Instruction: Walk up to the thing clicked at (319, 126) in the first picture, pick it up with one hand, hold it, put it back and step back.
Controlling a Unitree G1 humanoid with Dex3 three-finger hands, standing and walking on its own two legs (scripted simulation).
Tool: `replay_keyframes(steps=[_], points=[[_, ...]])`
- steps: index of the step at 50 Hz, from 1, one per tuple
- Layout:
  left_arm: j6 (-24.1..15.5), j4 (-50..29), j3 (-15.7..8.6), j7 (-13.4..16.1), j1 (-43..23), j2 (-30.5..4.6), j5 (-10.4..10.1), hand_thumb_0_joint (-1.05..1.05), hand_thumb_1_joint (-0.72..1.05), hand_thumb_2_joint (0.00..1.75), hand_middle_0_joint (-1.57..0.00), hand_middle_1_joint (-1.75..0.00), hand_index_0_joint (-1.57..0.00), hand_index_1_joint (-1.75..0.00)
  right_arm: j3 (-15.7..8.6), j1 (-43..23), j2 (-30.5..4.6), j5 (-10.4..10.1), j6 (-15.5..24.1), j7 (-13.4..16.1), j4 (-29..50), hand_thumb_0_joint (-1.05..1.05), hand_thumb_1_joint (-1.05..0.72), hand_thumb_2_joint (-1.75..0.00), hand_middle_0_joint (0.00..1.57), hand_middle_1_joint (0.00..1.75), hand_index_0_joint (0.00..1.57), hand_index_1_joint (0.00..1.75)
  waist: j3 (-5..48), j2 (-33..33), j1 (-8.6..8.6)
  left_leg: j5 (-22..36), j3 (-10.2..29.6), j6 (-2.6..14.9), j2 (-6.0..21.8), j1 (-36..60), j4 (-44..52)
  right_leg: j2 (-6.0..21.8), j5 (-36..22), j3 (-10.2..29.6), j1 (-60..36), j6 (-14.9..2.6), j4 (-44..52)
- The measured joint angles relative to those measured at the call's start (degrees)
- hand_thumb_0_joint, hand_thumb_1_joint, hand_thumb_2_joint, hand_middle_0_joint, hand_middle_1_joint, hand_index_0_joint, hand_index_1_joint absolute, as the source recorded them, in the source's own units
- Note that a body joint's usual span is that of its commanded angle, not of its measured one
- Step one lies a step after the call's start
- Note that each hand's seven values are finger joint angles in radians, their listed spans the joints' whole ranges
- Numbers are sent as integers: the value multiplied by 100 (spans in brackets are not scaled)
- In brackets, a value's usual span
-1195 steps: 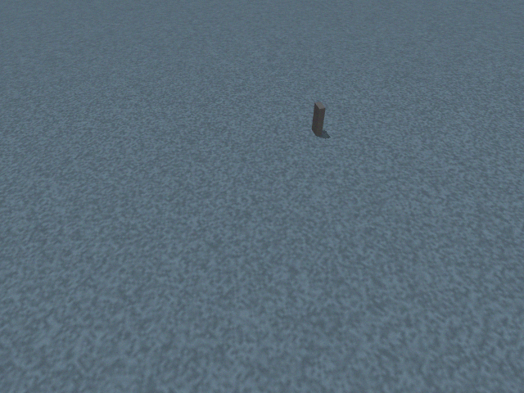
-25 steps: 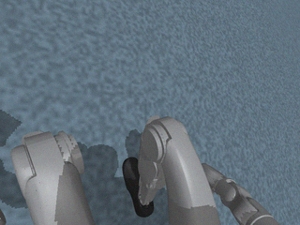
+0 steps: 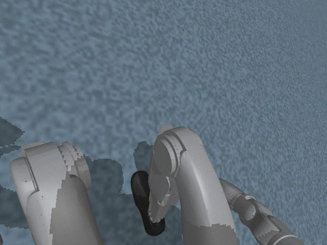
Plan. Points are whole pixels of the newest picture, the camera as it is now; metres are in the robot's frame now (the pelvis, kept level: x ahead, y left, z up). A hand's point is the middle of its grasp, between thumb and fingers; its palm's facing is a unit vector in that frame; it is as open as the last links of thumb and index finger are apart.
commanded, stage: withdraw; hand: left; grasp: from the side
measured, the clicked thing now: out of the picture +0.38 +0.33 -0.18
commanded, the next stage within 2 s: open in 0.52 s
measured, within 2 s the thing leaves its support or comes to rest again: neither
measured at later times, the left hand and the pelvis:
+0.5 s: hand out of the picture +0.36 +0.41 -0.10, palm faces +0.58 -0.82 -0.04, open 17.1 cm; pelvis +0.00 +0.00 +0.01, yaw +2 degrees
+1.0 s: hand out of the picture +0.33 +0.40 -0.08, palm faces +0.53 -0.85 -0.01, open 17.6 cm; pelvis +0.02 -0.02 +0.02, yaw +5 degrees
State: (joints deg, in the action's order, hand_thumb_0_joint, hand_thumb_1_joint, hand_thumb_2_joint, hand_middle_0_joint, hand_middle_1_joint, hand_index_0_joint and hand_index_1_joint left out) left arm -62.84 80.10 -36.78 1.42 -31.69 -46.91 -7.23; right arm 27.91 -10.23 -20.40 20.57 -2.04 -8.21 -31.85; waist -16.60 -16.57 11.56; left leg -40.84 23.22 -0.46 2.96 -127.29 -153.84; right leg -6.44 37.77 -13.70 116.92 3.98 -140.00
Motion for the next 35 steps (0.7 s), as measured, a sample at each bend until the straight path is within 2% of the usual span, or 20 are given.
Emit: replay_keyframes(steps=[8, 15, 19, 24, 29, 35], points=[[54, -27, 62, -5, 21, -19, 43, -1, -57, 10, -25, -20, -26, -18, 9, -25, -5, -19, -18, 1, 16, 0, -89, -89, 21, 30, 21, 30, -11, 12, -14, 13, 2, 4, 3, -5, 10, 1, -14, -4, 4, 7, 13], [262, -519, -293, -94, 102, -42, 109, -1, -54, 8, -14, -14, -16, -12, -98, 45, 19, -62, -47, 36, 41, 0, -88, -89, 21, 30, 21, 30, 24, 29, -81, 11, -23, -22, 3, 16, 42, 23, -9, 10, 2, -14, 13], [586, -1056, -376, -328, 147, -77, 82, -1, -51, 9, -12, -12, -13, -10, -295, 204, 35, -188, -93, 73, 29, 0, -88, -89, 21, 30, 21, 30, 182, 132, -164, 49, -101, -27, -14, -33, 121, 74, 10, 52, 46, -37, 32], [1130, -1651, -157, -823, 288, 11, -252, -1, -51, 7, -10, -11, -12, -9, -648, 475, 40, -502, -110, 144, -47, 0, -88, -89, 21, 30, 21, 30, 599, 419, -307, 93, -283, 9, -9, -166, 301, 151, 56, 153, 171, -85, 106], [1643, -2049, -11, -1281, 526, 355, -648, -1, -52, 4, -10, -9, -12, -6, -993, 664, 67, -840, -73, 209, -166, 0, -88, -88, 21, 30, 21, 30, 1021, 718, -457, 127, -507, 74, 14, -266, 513, 222, 111, 292, 281, -91, 200], [1918, -2225, 28, -1669, 815, 736, -786, -1, -54, 1, -9, -6, -12, -3, -1276, 705, 135, -1094, 21, 290, -174, 0, -86, -87, 21, 30, 21, 30, 1257, 861, -586, 156, -719, 80, 45, -268, 708, 278, 138, 438, 367, -140, 246]])
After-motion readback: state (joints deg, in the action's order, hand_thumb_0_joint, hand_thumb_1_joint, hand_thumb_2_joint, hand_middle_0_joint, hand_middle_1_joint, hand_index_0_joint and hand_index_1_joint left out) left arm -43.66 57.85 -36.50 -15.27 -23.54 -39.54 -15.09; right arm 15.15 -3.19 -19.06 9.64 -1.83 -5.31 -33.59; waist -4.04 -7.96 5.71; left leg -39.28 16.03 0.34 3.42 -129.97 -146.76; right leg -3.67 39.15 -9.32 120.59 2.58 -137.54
